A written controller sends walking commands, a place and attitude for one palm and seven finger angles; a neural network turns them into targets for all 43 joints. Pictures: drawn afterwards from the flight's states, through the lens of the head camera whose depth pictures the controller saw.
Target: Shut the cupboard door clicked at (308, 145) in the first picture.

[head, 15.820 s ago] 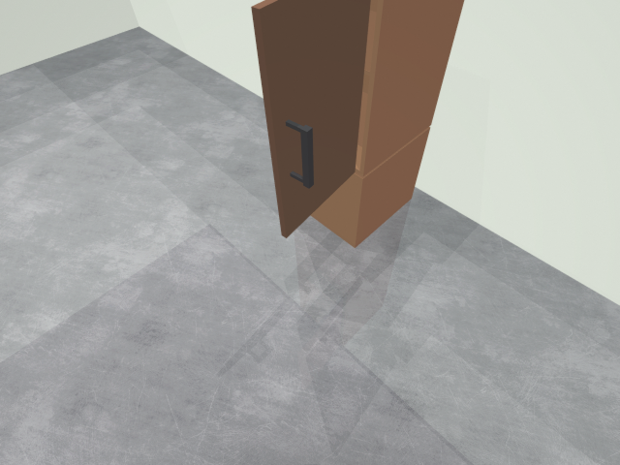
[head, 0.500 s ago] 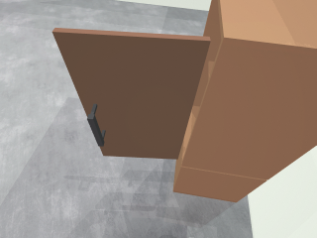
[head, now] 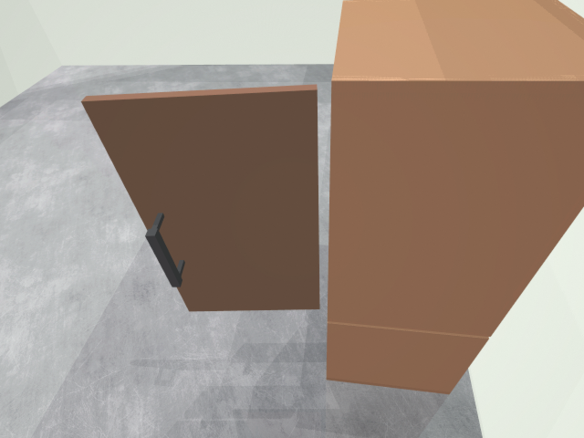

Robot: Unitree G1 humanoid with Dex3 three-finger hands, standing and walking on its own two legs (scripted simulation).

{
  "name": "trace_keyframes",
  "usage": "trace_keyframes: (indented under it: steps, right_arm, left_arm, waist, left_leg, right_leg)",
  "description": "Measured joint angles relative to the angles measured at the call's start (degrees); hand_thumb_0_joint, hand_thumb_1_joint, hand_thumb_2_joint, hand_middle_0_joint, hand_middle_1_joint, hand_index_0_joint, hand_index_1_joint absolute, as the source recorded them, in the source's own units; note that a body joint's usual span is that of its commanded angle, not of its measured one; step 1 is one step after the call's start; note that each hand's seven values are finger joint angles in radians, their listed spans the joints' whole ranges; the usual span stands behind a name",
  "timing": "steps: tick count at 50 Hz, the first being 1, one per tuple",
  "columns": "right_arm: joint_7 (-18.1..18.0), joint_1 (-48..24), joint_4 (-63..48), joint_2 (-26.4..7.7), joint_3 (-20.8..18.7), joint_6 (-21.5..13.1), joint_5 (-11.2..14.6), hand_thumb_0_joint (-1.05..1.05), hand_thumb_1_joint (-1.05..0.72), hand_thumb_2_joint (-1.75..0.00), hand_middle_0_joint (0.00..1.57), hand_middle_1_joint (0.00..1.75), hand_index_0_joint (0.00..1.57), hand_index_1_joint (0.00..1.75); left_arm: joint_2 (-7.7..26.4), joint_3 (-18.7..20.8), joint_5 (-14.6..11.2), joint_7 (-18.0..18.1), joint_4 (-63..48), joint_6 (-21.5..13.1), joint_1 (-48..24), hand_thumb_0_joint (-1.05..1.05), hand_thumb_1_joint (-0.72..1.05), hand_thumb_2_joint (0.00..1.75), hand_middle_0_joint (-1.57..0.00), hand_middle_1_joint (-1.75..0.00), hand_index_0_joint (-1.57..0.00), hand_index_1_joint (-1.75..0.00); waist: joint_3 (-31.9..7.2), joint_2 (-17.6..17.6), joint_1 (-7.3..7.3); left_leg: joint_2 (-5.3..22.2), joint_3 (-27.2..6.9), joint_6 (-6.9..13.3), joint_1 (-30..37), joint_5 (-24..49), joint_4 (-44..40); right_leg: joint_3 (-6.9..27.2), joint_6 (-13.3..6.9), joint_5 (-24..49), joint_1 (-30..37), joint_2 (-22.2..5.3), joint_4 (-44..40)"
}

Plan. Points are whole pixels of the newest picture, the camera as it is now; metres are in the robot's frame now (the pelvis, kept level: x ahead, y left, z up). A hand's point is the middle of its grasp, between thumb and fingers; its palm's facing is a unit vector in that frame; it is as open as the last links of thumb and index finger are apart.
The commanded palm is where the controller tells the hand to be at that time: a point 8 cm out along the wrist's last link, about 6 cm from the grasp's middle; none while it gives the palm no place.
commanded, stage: come to a stop and stand still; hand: left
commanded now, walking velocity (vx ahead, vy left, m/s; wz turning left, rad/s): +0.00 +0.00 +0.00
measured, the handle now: (168, 251) +0.47 +0.28 -0.06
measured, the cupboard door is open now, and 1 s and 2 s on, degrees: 97 97 97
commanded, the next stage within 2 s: look again from close up in 0.38 s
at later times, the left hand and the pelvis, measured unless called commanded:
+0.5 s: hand out of the picture +0.01 +0.15 -0.16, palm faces +0.03 -0.98 -0.20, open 7.3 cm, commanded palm none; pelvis +0.00 -0.02 +0.01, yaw +1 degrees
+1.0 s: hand out of the picture +0.02 +0.15 -0.16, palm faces +0.05 -0.98 -0.18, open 7.3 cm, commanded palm none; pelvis +0.04 -0.01 +0.01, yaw +1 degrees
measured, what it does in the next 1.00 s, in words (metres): stands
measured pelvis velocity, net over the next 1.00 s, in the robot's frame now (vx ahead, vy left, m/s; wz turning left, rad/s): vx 0.04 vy -0.01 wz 0.02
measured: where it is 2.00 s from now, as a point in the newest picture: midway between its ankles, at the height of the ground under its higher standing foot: outside the picture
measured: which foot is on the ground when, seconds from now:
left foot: down 0.00-1.00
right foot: down 0.00-1.00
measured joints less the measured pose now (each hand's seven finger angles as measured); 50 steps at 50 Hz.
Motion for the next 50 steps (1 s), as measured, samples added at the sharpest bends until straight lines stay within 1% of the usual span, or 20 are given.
trace_keyframes:
  steps: [9,15,22,30,36,40,43,50]
  right_arm:
    - [0.4,5.4,3.5,0.1,0.0,0.0,-0.2,0.00,-0.92,-0.90,0.20,0.29,0.20,0.30]
    - [0.1,9.3,7.0,0.8,0.3,-0.1,-0.2,0.00,-0.91,-0.90,0.20,0.29,0.20,0.30]
    - [-0.2,11.6,9.5,2.8,1.0,-0.6,-0.1,0.00,-0.91,-0.90,0.20,0.29,0.20,0.30]
    - [-0.5,9.9,10.0,4.9,1.8,-1.8,0.2,0.00,-0.91,-0.90,0.20,0.29,0.20,0.30]
    - [-0.8,6.6,9.5,5.4,2.0,-2.6,0.5,0.00,-0.91,-0.90,0.20,0.29,0.20,0.30]
    - [-1.2,4.5,9.3,5.0,1.9,-2.7,0.4,0.00,-0.91,-0.90,0.20,0.29,0.20,0.30]
    - [-1.5,3.6,9.5,4.0,1.7,-2.6,0.5,0.01,-0.93,-0.90,0.20,0.29,0.20,0.30]
    - [-1.6,2.3,9.3,2.7,1.3,-2.7,0.6,0.01,-0.92,-0.90,0.20,0.29,0.20,0.30]
  left_arm:
    - [0.5,0.9,-0.2,-0.2,0.9,-0.2,2.3,0.01,0.91,0.89,-0.20,-0.30,-0.21,-0.30]
    - [0.1,1.1,-0.3,-0.2,2.3,-0.7,2.3,0.01,0.91,0.89,-0.20,-0.30,-0.20,-0.30]
    - [-0.3,1.2,-0.4,0.0,4.0,-1.1,1.5,0.01,0.92,0.89,-0.20,-0.30,-0.21,-0.30]
    - [-0.7,0.9,-0.6,0.4,5.5,-1.8,1.3,0.01,0.93,0.89,-0.20,-0.30,-0.20,-0.30]
    - [-1.3,0.4,-0.6,0.5,6.4,-2.2,1.5,0.01,0.93,0.89,-0.20,-0.30,-0.20,-0.30]
    - [-1.6,0.2,-0.5,0.6,6.8,-2.3,1.7,0.01,0.93,0.89,-0.20,-0.30,-0.20,-0.30]
    - [-1.8,0.2,-0.4,0.7,7.0,-2.2,1.8,0.02,0.93,0.89,-0.20,-0.30,-0.20,-0.30]
    - [-1.7,0.1,-0.4,0.6,7.0,-2.2,1.7,0.01,0.92,0.89,-0.20,-0.30,-0.20,-0.30]
  waist:
    - [-0.5,-1.3,0.08]
    - [-0.1,-2.2,-0.18]
    - [-0.3,-2.9,-0.40]
    - [-0.3,-2.7,0.03]
    - [-0.1,-2.3,0.56]
    - [-0.2,-2.2,0.90]
    - [-0.2,-2.2,1.23]
    - [0.3,-2.5,1.33]
  left_leg:
    - [2.0,-1.3,-1.4,-2.2,2.4,-2.2]
    - [2.4,-1.7,-2.0,-2.2,3.2,-3.5]
    - [2.5,-2.1,-2.3,-1.9,3.2,-4.4]
    - [2.3,-2.2,-2.1,-0.3,2.8,-5.8]
    - [2.0,-2.1,-1.7,1.3,2.4,-6.8]
    - [1.8,-2.1,-1.5,2.4,2.0,-7.3]
    - [1.6,-2.0,-1.4,3.1,1.7,-7.5]
    - [1.4,-1.8,-1.2,4.2,1.6,-8.3]
  right_leg:
    - [-1.3,-1.4,2.7,-0.7,2.1,-4.9]
    - [-1.8,-1.9,4.7,-0.3,2.4,-7.2]
    - [-2.0,-2.0,4.7,0.1,2.6,-8.2]
    - [-2.0,-1.7,4.1,1.6,2.5,-9.2]
    - [-1.8,-1.2,3.3,2.8,2.2,-9.4]
    - [-1.7,-1.0,2.7,3.7,2.0,-9.3]
    - [-1.6,-0.8,2.2,4.2,1.9,-9.2]
    - [-1.3,-0.5,1.8,4.9,1.7,-9.2]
